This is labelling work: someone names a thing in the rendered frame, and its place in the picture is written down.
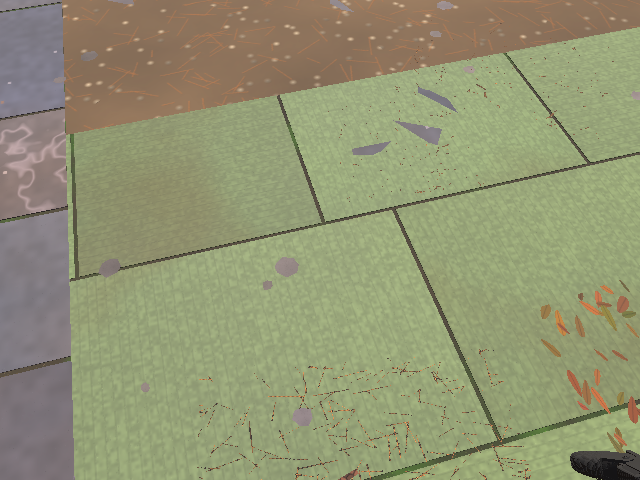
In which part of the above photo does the robot right hand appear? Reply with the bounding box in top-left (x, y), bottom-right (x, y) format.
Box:
top-left (570, 450), bottom-right (640, 480)

